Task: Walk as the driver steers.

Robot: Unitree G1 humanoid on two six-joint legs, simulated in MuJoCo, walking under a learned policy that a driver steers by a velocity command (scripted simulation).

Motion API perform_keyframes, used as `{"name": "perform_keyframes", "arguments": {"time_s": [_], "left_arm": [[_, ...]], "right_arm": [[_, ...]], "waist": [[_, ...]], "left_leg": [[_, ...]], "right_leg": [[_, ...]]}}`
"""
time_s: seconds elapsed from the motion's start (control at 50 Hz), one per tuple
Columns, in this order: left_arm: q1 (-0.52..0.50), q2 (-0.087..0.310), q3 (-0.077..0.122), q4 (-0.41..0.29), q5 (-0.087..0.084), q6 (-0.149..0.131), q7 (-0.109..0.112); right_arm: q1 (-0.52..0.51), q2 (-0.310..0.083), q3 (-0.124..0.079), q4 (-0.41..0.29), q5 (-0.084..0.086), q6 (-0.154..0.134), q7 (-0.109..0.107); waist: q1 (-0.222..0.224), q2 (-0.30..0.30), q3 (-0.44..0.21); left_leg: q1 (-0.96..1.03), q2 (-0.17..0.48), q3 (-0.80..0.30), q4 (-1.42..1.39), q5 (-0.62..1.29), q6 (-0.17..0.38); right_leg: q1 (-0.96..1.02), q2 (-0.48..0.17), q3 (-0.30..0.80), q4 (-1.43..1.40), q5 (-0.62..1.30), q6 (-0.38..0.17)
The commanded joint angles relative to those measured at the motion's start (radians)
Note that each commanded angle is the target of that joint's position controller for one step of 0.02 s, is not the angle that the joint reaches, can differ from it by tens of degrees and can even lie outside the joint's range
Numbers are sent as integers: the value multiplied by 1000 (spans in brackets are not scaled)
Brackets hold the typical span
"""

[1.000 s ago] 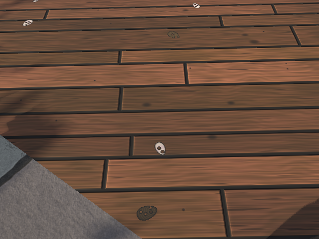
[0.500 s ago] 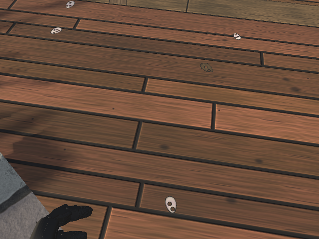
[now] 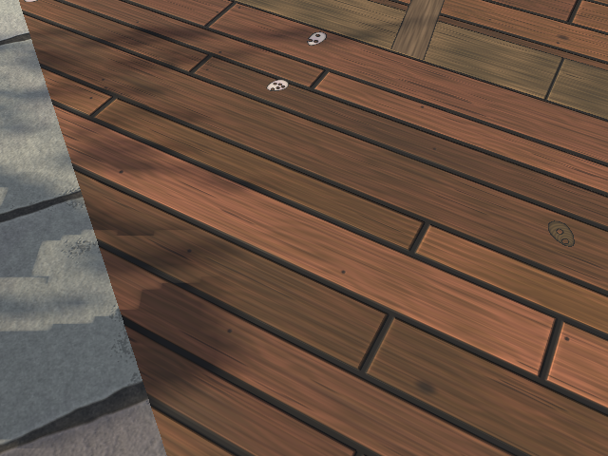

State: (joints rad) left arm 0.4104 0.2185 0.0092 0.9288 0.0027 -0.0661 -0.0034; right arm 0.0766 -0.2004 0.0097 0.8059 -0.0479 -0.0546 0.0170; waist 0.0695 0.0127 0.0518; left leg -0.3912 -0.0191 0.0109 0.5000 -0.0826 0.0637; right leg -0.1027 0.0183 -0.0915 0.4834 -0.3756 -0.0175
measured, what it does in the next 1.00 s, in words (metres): walks ahead, turning right: right foot, then left foot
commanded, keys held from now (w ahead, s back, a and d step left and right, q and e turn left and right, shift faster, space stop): e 0.10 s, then w+e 0.64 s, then w+q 0.26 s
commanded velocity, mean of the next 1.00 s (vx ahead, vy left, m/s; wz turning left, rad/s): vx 0.36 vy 0.00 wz -0.34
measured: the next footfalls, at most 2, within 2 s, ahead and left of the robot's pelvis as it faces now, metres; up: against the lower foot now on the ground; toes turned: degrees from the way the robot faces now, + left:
right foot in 0.44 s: +0.04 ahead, -0.11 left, +0.00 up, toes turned -16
left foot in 0.92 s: +0.41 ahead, -0.07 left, +0.00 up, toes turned -23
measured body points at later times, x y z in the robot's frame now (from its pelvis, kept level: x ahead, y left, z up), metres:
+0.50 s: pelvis +0.04 -0.03 +0.01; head +0.03 -0.06 +0.46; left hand +0.14 +0.22 -0.11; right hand +0.08 -0.32 -0.12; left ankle +0.09 +0.08 -0.70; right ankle +0.00 -0.10 -0.73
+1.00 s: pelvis +0.28 -0.08 -0.01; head +0.31 -0.09 +0.44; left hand +0.37 +0.17 -0.15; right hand +0.31 -0.38 -0.11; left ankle +0.37 -0.05 -0.73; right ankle +0.06 -0.11 -0.65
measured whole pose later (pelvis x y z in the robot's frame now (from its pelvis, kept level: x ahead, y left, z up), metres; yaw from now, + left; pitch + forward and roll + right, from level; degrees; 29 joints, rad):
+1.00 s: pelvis +0.28 -0.08 -0.01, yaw -24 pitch +1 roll +0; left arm 0.41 0.26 0.06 0.92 0.03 -0.07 0.00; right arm 0.13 -0.25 -0.05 0.81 -0.02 -0.06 0.02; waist 0.04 -0.03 0.05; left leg -0.40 -0.07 0.06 0.56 -0.18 0.10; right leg -0.18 0.06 0.07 1.04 -0.39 -0.07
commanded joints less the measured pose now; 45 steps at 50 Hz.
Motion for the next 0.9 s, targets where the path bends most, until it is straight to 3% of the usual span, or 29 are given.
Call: {"name": "perform_keyframes", "arguments": {"time_s": [0.02, 0.04, 0.06, 0.1, 0.14, 0.2, 0.28, 0.34, 0.4, 0.42, 0.44, 0.46, 0.48, 0.5, 0.54, 0.56, 0.6, 0.74, 0.82, 0.86, 0.88, 0.9], "left_arm": [[184, 25, -5, -16, -35, 21, 18], [96, 110, 18, -26, -19, 45, 25], [21, 125, 31, -47, 0, 56, 24], [-9, 104, 37, -48, 16, 75, 19], [31, 85, 40, -27, 30, 86, 10], [-30, 83, 52, -60, 32, 95, -9], [-84, 66, 53, -93, 34, 93, -31], [-77, 82, 59, -103, 28, 96, -44], [6, 76, 59, -82, 17, 90, -51], [87, 81, 62, -45, 19, 85, -48], [182, 113, 72, -7, 22, 76, -37], [155, 195, 81, -43, 30, 68, -26], [81, 219, 86, -74, 24, 70, -3], [15, 217, 87, -88, 21, 66, 11], [-32, 210, 89, -103, 7, 41, 3], [-20, 186, 84, -99, 4, 26, 1], [40, 160, 80, -76, -2, 7, -4], [153, 159, 87, -49, 8, 2, 7], [158, 157, 81, -30, 14, -6, 16], [109, 175, 82, -33, 17, -12, 19], [94, 188, 85, -31, 20, -14, 19], [84, 191, 85, -28, 22, -13, 18]], "right_arm": [[260, -170, -45, 23, 26, -5, -31], [237, -152, -42, 14, 49, 5, -32], [187, -149, -41, 11, 49, 11, -40], [108, -135, -38, -1, 43, 22, -59], [113, -138, -49, 1, 33, 24, -55], [110, -143, -61, 5, 31, 16, -52], [121, -175, -82, 13, 33, 3, -50], [112, -209, -99, 8, 30, 6, -41], [77, -234, -111, -1, 31, 23, -34], [50, -209, -108, -8, 26, 31, -33], [34, -154, -95, -20, 13, 39, -24], [20, -44, -64, -53, 12, 44, -15], [-68, -99, -70, -101, 0, 35, -8], [-50, -149, -81, -98, 13, 21, 5], [27, -180, -91, -44, 3, 7, 14], [43, -175, -91, -30, -5, 7, 15], [20, -144, -84, -40, -1, 15, 15], [-177, -116, -65, -117, 15, 14, 18], [-210, -107, -53, -136, 20, 1, 28], [-119, -130, -61, -117, 25, -1, 20], [-28, -152, -72, -89, 27, -4, 9], [126, -171, -84, -37, 28, -9, -5]], "waist": [[-95, 215, -345], [-115, 132, -282], [-102, 107, -191], [-53, 82, -102], [-42, 82, -118], [-44, 114, -76], [-46, 95, -74], [-41, 105, -81], [6, 68, -64], [36, 12, -37], [66, -161, -14], [38, -323, 38], [23, -208, 114], [-27, -166, 133], [-61, -117, 71], [-58, -96, 37], [-47, -87, 4], [25, -125, 28], [35, -149, 39], [-19, -155, 27], [-60, -148, -17], [-127, -107, -98]], "left_leg": [[529, 437, -363, -20, 866, 241], [457, 402, -351, -79, 680, 255], [376, 367, -309, -133, 536, 233], [234, 311, -202, -211, 396, 181], [178, 274, -159, -277, 37, 160], [134, 280, -163, -377, -336, 153], [123, 301, -115, -409, -433, 141], [74, 310, -68, -405, -506, 124], [-17, 303, -4, -336, -598, 81], [-91, 257, 55, -215, -627, 46], [-201, 167, 154, 68, -632, 6], [-428, 28, 183, 361, -525, -52], [-505, 36, 22, 411, -356, -62], [-465, 69, -16, 417, -237, -69], [-382, 68, -10, 396, -122, -82], [-357, 65, -3, 409, -80, -84], [-366, 60, -3, 411, -41, -85], [-382, 43, 5, 240, 2, -112], [-246, 35, 57, 96, 2, -54], [-92, 12, 67, 43, -35, -6], [20, -20, 80, 28, -70, 17], [189, -47, 92, -20, -63, 45]], "right_leg": [[-232, -19, 73, 366, -271, -29], [-286, -3, 104, 459, -315, -24], [-331, -6, 113, 515, -272, -19], [-313, -37, 119, 529, -161, 1], [-287, -43, 92, 565, -87, 5], [-337, -60, 74, 518, -42, -4], [-304, -67, 51, 364, -18, -24], [-198, -43, 7, 244, -53, -55], [-36, -12, -43, 59, -3, -97], [48, 8, -30, -24, -24, -116], [116, -81, 141, -175, -193, -145], [121, -341, 605, -327, -473, -213], [-6, -383, 760, -453, -570, -262], [-52, -349, 693, -459, -473, -248], [1, -246, 523, -423, -167, -202], [28, -214, 465, -402, -49, -191], [82, -193, 424, -367, 98, -188], [135, -172, 414, -288, 368, -210], [148, -192, 363, -267, 539, -178], [134, -205, 329, -224, 709, -143], [145, -196, 298, -127, 889, -128], [141, -159, 246, 55, 987, -111]]}}
Over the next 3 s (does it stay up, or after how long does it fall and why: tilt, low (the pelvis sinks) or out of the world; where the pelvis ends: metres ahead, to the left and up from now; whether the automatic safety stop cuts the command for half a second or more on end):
stays up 0.51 -0.21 0.01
